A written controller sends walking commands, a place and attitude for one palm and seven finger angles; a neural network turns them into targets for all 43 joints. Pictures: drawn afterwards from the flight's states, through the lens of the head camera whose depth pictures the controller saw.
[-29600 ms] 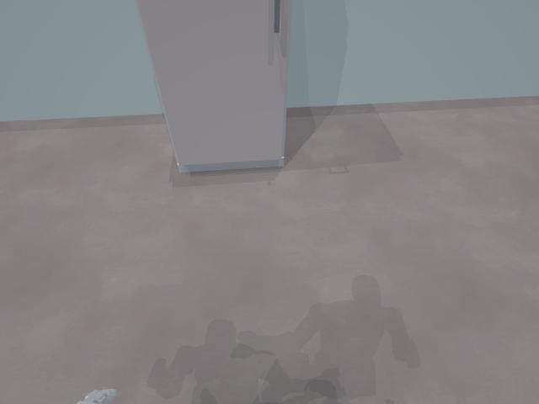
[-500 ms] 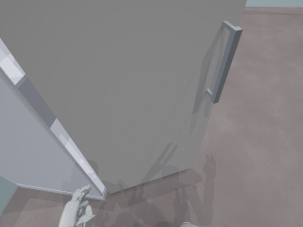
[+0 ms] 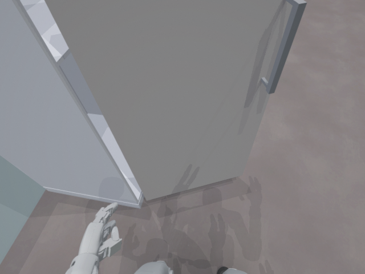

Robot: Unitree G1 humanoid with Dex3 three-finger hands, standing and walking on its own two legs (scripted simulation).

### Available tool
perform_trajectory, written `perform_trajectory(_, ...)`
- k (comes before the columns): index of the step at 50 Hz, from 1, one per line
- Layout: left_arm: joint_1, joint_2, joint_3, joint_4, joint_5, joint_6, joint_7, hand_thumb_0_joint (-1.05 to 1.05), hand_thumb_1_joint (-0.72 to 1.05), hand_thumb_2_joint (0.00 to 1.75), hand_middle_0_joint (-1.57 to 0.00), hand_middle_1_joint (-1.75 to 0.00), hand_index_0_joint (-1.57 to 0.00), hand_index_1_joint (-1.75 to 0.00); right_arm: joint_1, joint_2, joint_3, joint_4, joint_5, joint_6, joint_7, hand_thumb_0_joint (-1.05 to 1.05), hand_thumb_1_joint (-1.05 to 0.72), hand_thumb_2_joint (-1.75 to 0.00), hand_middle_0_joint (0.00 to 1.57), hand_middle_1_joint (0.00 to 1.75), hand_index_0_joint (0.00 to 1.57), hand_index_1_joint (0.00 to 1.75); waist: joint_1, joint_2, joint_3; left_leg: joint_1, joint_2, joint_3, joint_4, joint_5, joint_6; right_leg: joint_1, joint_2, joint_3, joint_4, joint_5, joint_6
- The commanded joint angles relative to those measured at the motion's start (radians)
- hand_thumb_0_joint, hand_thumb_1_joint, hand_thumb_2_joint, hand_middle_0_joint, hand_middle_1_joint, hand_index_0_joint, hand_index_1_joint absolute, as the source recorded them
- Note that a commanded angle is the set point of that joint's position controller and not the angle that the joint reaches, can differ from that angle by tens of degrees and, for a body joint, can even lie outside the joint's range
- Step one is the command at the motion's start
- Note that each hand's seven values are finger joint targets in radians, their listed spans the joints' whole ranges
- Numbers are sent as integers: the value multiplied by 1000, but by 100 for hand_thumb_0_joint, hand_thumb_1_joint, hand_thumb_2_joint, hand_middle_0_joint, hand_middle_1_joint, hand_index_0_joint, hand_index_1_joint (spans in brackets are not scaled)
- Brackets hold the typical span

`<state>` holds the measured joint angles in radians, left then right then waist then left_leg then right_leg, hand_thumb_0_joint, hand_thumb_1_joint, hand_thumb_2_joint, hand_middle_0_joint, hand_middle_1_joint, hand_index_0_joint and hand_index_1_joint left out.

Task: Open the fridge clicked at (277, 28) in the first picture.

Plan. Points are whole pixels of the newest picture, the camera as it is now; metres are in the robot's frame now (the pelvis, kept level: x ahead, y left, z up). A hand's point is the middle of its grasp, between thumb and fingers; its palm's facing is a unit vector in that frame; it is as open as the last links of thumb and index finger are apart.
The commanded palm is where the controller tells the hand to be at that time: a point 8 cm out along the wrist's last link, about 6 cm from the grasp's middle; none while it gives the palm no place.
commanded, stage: stop stepping back and stand still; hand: right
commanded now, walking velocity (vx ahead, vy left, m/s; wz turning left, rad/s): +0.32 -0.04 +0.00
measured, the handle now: (278, 50) +0.63 -0.22 +0.13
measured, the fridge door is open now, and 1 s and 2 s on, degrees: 64 64 64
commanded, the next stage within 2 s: none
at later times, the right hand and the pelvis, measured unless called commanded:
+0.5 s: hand out of the picture +0.10 -0.25 +0.19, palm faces +0.46 +0.79 -0.41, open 7.5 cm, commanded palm +0.04 -0.30 +0.18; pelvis -0.09 +0.01 +0.00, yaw -3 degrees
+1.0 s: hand out of the picture +0.09 -0.28 +0.20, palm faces +0.51 +0.74 -0.44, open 7.4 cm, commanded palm +0.03 -0.31 +0.18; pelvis -0.09 +0.00 +0.01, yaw -4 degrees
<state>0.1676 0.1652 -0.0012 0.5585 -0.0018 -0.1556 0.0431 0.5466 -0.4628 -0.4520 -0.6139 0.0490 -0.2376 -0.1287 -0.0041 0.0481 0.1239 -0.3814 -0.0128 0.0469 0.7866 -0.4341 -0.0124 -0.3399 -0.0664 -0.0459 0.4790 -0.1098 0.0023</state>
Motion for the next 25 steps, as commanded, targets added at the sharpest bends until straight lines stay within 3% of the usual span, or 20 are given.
perform_trajectory(1,-19,175,63,-148,-20,-30,14,0,90,90,-20,-30,-20,-30,71,-148,-176,-159,3,-45,-32,0,-90,-90,20,30,20,30,-18,-284,-210,337,27,52,-255,101,9,-161,-121,90,-107,-496,-74)
perform_trajectory(2,-16,172,66,-144,-23,-21,17,0,90,90,-20,-30,-20,-30,23,-153,-170,-135,-5,-37,-29,0,-90,-90,20,30,20,30,-13,-197,-191,334,52,39,-326,90,21,-188,-50,30,-2,-558,-48)
perform_trajectory(3,-10,156,67,-136,-25,-10,20,0,90,90,-20,-30,-20,-30,-20,-173,-172,-105,-10,-32,-31,0,-90,-90,20,30,20,30,-6,0,-168,214,155,-84,-465,19,59,-155,34,-28,239,-551,-18)
perform_trajectory(4,-18,145,65,-136,-29,-4,25,0,90,90,-20,-30,-20,-30,-52,-205,-173,-81,-3,-22,-38,0,-90,-90,20,30,20,30,-8,241,-151,33,373,-405,-625,-128,167,-158,111,-7,637,-455,7)
perform_trajectory(5,-16,168,66,-116,-17,-9,30,0,90,90,-20,-30,-20,-30,-118,-181,-147,-52,11,-6,-42,0,-90,-90,20,30,20,30,2,233,-122,-107,459,-514,-674,-160,218,-154,99,77,854,-399,13)
perform_trajectory(6,-7,153,64,-62,-17,-5,37,0,90,90,-20,-30,-20,-30,-148,-134,-98,4,11,15,-34,0,-90,-90,20,30,20,30,26,241,-111,-146,413,-442,-646,-231,193,-126,68,111,901,-322,13)
perform_trajectory(7,-18,151,59,-57,-13,2,41,0,90,90,-20,-30,-20,-30,-160,-118,-78,27,6,20,-30,0,-90,-90,20,30,20,30,37,216,-100,-174,374,-364,-613,-249,177,-104,50,96,914,-267,16)
perform_trajectory(9,-48,144,41,-49,3,9,48,0,90,90,-20,-30,-20,-30,-143,-101,-58,94,2,28,-31,0,-90,-90,20,30,20,30,41,167,-104,-181,299,-185,-572,-223,121,-34,29,53,707,-231,5)
perform_trajectory(11,-52,152,37,-49,9,-10,61,0,90,90,-20,-30,-20,-30,-198,-96,-20,68,-20,18,-33,0,-90,-90,20,30,20,30,21,107,-86,-162,276,-156,-572,-242,103,36,39,10,431,-294,-29)
perform_trajectory(14,1,155,42,-38,21,-47,52,0,90,90,-20,-30,-20,-30,-223,-102,-10,-73,-41,3,-52,0,-90,-90,20,30,20,30,12,94,-196,51,246,-158,-459,-108,91,123,78,-40,-14,-295,-71)
perform_trajectory(15,16,162,47,-59,18,-62,57,0,90,90,-20,-30,-20,-30,-198,-127,-30,-128,-40,-3,-60,0,-90,-90,20,30,20,30,7,18,-227,139,206,-136,-364,-55,79,151,78,-48,-195,-245,-76)
perform_trajectory(16,26,160,41,-69,25,-71,59,0,90,90,-20,-30,-20,-30,-211,-129,-29,-190,-43,-21,-62,0,-90,-90,20,30,20,30,13,-144,-243,160,134,-83,-200,-36,59,180,38,-27,-293,-220,-90)
perform_trajectory(17,6,185,55,-95,28,-79,56,0,90,90,-20,-30,-20,-30,-209,-154,-48,-250,-48,-36,-62,0,-90,-90,20,30,20,30,-8,-397,-209,68,23,0,18,-33,26,180,-96,165,-355,-215,-142)
perform_trajectory(18,-2,171,65,-92,19,-82,46,0,90,90,-20,-30,-20,-30,-199,-183,-69,-277,-63,-45,-58,0,-90,-90,20,30,20,30,-4,-481,-174,-80,-25,54,218,-100,7,184,-189,241,-280,-108,-196)
perform_trajectory(19,8,140,59,-51,22,-90,44,0,90,90,-20,-30,-20,-30,-150,-184,-100,-214,-63,-48,-62,0,-90,-90,20,30,20,30,21,-454,-127,-139,-16,40,296,-100,19,153,-191,276,-265,-41,-224)
perform_trajectory(20,9,143,61,-34,28,-96,32,0,90,90,-20,-30,-20,-30,-163,-228,-137,-246,-51,-57,-56,0,-90,-90,20,30,20,30,23,-492,-74,-180,10,-22,359,-91,18,97,-225,371,-287,-107,-249)
perform_trajectory(21,-2,144,58,-27,22,-95,18,0,90,90,-20,-30,-20,-30,-148,-172,-114,-184,-55,-62,-46,0,-90,-90,20,30,20,30,15,-365,-13,-169,49,-79,273,-48,33,36,-221,323,-254,-67,-235)
perform_trajectory(22,-9,162,57,-24,13,-87,10,0,90,90,-20,-30,-20,-30,-112,-147,-109,-107,-45,-58,-37,0,-90,-90,20,30,20,30,-7,-287,-24,-48,55,-57,105,-52,34,-25,-206,223,-206,-116,-193)
perform_trajectory(24,15,183,57,-25,2,-56,21,0,90,90,-20,-30,-20,-30,-72,-120,-109,13,-33,-40,-32,0,-90,-90,20,30,20,30,-18,-239,-75,193,8,37,-193,13,27,-87,-143,123,-117,-311,-137)
perform_trajectory(25,19,182,63,-40,-4,-45,25,0,90,90,-20,-30,-20,-30,-42,-112,-103,74,-32,-32,-27,0,-90,-90,20,30,20,30,-22,-186,-100,287,14,24,-286,42,17,-128,-93,90,-30,-425,-121)
